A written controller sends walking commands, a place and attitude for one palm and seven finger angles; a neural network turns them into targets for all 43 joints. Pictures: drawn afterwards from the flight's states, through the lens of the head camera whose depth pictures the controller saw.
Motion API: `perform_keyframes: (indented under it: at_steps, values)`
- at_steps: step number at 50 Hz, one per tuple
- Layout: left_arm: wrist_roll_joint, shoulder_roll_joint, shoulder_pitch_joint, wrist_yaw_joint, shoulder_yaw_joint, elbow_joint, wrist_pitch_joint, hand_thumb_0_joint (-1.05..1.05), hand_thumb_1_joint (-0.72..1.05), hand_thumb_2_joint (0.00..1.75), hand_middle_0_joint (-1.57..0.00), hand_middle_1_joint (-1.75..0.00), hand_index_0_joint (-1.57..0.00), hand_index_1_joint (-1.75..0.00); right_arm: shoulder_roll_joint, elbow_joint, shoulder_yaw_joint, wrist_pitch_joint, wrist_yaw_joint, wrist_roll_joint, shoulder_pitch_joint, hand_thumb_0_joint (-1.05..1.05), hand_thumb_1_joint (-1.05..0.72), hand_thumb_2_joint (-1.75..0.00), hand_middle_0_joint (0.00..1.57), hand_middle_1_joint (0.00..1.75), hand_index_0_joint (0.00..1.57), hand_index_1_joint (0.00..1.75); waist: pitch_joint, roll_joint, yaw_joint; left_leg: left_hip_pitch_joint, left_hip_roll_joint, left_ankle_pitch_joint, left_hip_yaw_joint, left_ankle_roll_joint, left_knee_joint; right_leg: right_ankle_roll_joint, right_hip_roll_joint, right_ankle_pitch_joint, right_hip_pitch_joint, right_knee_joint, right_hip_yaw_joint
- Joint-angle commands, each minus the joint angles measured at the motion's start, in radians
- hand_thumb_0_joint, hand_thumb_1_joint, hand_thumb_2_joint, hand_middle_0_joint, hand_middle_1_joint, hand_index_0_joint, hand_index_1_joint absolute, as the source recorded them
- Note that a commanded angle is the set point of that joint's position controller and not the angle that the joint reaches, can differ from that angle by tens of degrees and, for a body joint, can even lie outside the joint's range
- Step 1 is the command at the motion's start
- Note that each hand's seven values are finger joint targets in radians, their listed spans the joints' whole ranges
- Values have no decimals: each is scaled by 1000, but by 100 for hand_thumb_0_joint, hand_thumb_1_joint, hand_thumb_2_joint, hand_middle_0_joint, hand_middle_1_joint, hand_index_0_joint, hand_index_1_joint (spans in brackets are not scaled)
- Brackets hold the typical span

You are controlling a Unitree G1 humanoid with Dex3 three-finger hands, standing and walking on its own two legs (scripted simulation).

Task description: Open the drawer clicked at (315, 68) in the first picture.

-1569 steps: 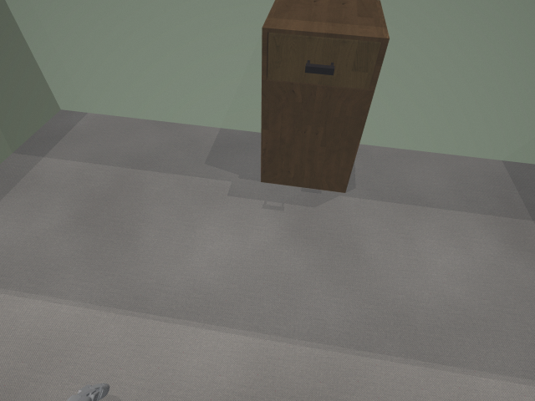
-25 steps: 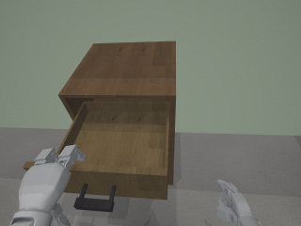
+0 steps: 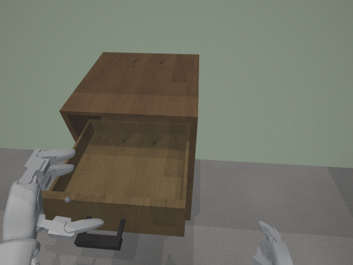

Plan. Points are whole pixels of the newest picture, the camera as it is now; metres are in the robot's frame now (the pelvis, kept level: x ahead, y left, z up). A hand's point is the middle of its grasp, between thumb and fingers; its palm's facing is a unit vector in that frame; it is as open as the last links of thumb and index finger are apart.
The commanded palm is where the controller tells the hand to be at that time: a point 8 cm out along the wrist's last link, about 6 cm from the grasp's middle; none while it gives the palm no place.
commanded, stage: draw the hand back to the body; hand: left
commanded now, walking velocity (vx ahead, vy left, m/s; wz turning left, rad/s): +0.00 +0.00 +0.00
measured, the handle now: (102, 231) +0.21 +0.22 -0.08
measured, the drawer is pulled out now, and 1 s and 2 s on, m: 0.30 0.30 0.30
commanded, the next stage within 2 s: step back with the hand held close in 0.70 s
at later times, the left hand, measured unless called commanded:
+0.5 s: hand (47, 195) +0.18 +0.24 +0.16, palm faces +0.41 -0.82 -0.41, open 8.6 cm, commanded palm +0.13 +0.28 +0.18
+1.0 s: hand (39, 195) +0.18 +0.25 +0.16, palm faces +0.35 -0.81 -0.47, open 7.4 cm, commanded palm +0.11 +0.29 +0.18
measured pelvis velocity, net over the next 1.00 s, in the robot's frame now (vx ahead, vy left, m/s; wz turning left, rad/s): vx -0.02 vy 0.01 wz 0.00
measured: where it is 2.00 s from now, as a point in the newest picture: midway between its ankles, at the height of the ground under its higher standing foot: outside the picture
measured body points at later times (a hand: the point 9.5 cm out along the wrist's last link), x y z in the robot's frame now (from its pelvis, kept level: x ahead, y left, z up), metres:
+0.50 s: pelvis +0.00 +0.00 +0.00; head -0.01 -0.03 +0.45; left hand +0.15 +0.28 +0.19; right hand +0.20 -0.22 -0.07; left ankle -0.04 +0.13 -0.74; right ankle -0.03 -0.10 -0.74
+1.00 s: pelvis -0.02 +0.01 +0.01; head +0.01 +0.00 +0.46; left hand +0.15 +0.29 +0.19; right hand +0.17 -0.22 -0.08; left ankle -0.04 +0.13 -0.74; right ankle -0.03 -0.10 -0.74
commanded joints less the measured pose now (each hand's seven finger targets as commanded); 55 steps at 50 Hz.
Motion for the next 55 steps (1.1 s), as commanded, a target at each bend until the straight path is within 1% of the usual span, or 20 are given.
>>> perform_keyframes:
  at_steps: [1, 4, 9, 10, 12, 14, 16, 19, 21, 24, 25, 31, 40, 41, 42, 43, 44, 48, 52, 55]
  values:
    - [-20, 136, -37, 7, 146, -166, -81, 0, 6, 54, -26, -84, -26, -84, -90, -149, -44, -73, 0, -4, -172, 0, -90, -90, 20, 30, 20, 30, -6, 26, 10, -24, 29, 323, 38, 22, -76, 4, -45, 290, -1, -101, -16]
    - [-29, 135, -12, -4, 159, -160, -89, 0, 17, 58, -25, -77, -25, -77, -95, -144, -54, -67, 7, -3, -179, 0, -90, -90, 20, 30, 20, 30, -58, -15, 13, -5, 31, 348, 45, 28, -75, 10, -48, 329, 25, -94, -14]
    - [-34, 162, -18, -6, 197, -186, -97, 0, 34, 66, -24, -66, -24, -66, -96, -139, -64, -64, 4, -3, -192, 0, -90, -90, 20, 30, 20, 30, -108, -29, 13, 22, 29, 354, 57, 33, -72, 16, -52, 355, 39, -106, -4]
    - [-35, 166, -20, -5, 204, -188, -98, 0, 37, 68, -24, -64, -24, -64, -95, -138, -64, -62, 3, -3, -193, 0, -90, -90, 20, 30, 20, 30, -102, -31, 12, 22, 29, 353, 58, 33, -74, 16, -53, 358, 38, -109, -3]
    - [-33, 180, -46, -2, 219, -195, -100, 0, 44, 70, -23, -59, -23, -59, -94, -134, -63, -63, -1, -2, -195, 0, -90, -90, 20, 30, 20, 30, -94, 13, 11, 28, 24, 341, 62, 31, -76, 15, -54, 338, 30, -120, 1]
    - [-37, 180, -42, 1, 229, -179, -99, 0, 51, 74, -23, -55, -23, -55, -92, -130, -63, -61, -1, -2, -196, 0, -90, -90, 20, 30, 20, 30, -88, -4, 13, 28, 25, 336, 61, 32, -78, 17, -54, 338, 28, -123, -1]
    - [-36, 185, -71, -1, 235, -196, -99, 0, 58, 76, -22, -50, -22, -50, -96, -129, -64, -62, -2, 0, -202, 0, -90, -90, 20, 30, 20, 30, -82, 28, 10, 37, 22, 338, 62, 30, -79, 14, -52, 334, 23, -138, 5]
    - [-40, 174, -56, -1, 234, -156, -95, 0, 69, 81, -22, -43, -22, -43, -95, -126, -65, -58, -2, 0, -202, 0, -90, -90, 20, 30, 20, 30, -69, -17, 12, 34, 25, 344, 56, 33, -84, 17, -51, 335, 23, -130, -5]
    - [-39, 168, -72, -5, 226, -154, -90, 0, 76, 84, -21, -39, -21, -39, -99, -125, -66, -57, -2, 1, -212, 0, -90, -90, 20, 30, 20, 30, -57, 3, 9, 38, 23, 343, 57, 32, -86, 16, -49, 334, 16, -142, 1]
    - [-42, 152, -68, -9, 209, -129, -84, 0, 87, 88, -20, -32, -20, -32, -99, -124, -65, -49, 1, 1, -206, 0, -90, -90, 20, 30, 20, 30, -44, -23, 7, 31, 26, 342, 54, 33, -94, 19, -50, 333, 18, -135, -7]
    - [-41, 158, -74, -10, 210, -151, -86, 0, 90, 90, -20, -30, -20, -30, -104, -129, -66, -49, 3, 1, -205, 0, -90, -90, 20, 30, 20, 30, -69, -15, 9, 39, 26, 353, 51, 33, -97, 18, -50, 338, 31, -130, -5]
    - [-41, 188, -95, -8, 235, -178, -80, 0, 90, 90, -20, -30, -20, -30, -100, -132, -60, -47, 2, -3, -220, 0, -90, -90, 20, 30, 20, 30, -62, 28, 16, 41, 22, 335, 48, 27, -108, 11, -46, 306, 29, -147, 0]
    - [-42, 171, -74, -7, 225, -159, -77, 0, 90, 90, -20, -30, -20, -30, -99, -131, -59, -44, 6, -2, -211, 0, -90, -90, 20, 30, 20, 30, -61, 11, 14, 33, 25, 321, 41, 26, -118, 11, -44, 283, 33, -144, -5]
    - [-43, 330, -268, 3, 391, -261, -136, 0, 90, 90, -20, -30, -20, -30, -120, -179, -45, -25, 14, 8, -158, 0, -90, -90, 20, 30, 20, 30, 61, 75, -22, -52, 27, 250, 15, 39, -98, 11, -82, 317, -57, -198, 74]
    - [-37, 262, -159, -5, 353, -192, -142, 0, 90, 90, -20, -30, -20, -30, -111, -146, -58, -10, 13, 1, -162, 0, -90, -90, 20, 30, 20, 30, 25, -37, -29, -56, 33, 245, -6, 41, -83, 10, -99, 335, -45, -196, 82]
    - [-31, 206, -84, -16, 298, -149, -138, 0, 90, 90, -20, -30, -20, -30, -119, -144, -63, 6, 16, -2, -179, 0, -90, -90, 20, 30, 20, 30, 11, -77, -34, -45, 33, 264, -5, 46, -71, 12, -102, 361, -48, -194, 80]
    - [-31, 190, -53, -21, 281, -147, -134, 0, 90, 90, -20, -30, -20, -30, -125, -158, -68, 19, 18, 2, -185, 0, -90, -90, 20, 30, 20, 30, -12, -99, -36, -41, 33, 290, -6, 46, -64, 13, -108, 389, -35, -182, 77]
    - [-28, 173, 62, -25, 270, -182, -147, 0, 90, 90, -20, -30, -20, -30, -138, -170, -83, 51, 22, -1, -194, 0, -90, -90, 20, 30, 20, 30, -126, -8, -34, -40, 48, 413, 4, 46, -60, 14, -115, 462, 18, -124, 55]
    - [-30, 216, 116, -14, 313, -263, -156, 0, 90, 90, -20, -30, -20, -30, -135, -187, -94, 75, 19, 2, -196, 0, -90, -90, 20, 30, 20, 30, -194, -9, -34, -69, 63, 476, -17, 41, -63, 14, -106, 457, 43, -76, 33]
    - [-36, 241, 136, -6, 343, -304, -158, 0, 90, 90, -20, -30, -20, -30, -131, -203, -102, 84, 14, 7, -197, 0, -90, -90, 20, 30, 20, 30, -211, -12, -35, -96, 77, 515, -34, 41, -66, 19, -94, 447, 45, -36, 25]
